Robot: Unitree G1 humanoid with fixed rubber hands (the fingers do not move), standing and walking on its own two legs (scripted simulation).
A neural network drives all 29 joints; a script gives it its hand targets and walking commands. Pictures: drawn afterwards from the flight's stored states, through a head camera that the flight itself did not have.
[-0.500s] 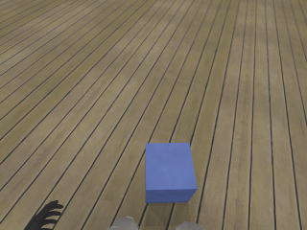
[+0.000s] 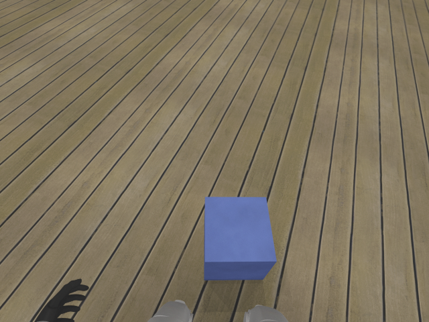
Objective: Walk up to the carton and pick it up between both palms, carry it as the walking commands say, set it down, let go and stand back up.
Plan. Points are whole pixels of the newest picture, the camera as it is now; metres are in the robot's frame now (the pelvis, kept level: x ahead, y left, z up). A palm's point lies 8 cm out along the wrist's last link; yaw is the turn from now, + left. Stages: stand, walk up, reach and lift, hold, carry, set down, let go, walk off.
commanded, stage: walk up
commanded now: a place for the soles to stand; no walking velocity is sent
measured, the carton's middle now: (234, 239) +0.50 -0.09 -0.60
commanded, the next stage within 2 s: none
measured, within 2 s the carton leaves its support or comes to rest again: neither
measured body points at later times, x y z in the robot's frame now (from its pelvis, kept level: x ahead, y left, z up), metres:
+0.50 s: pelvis -0.01 -0.02 +0.00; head +0.02 -0.01 +0.45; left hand +0.13 +0.29 -0.09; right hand +0.07 -0.35 -0.10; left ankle +0.03 +0.14 -0.68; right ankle +0.03 -0.12 -0.69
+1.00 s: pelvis +0.00 +0.00 +0.00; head +0.02 +0.02 +0.45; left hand +0.13 +0.31 -0.10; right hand +0.07 -0.33 -0.09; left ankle +0.03 +0.14 -0.69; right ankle +0.03 -0.12 -0.69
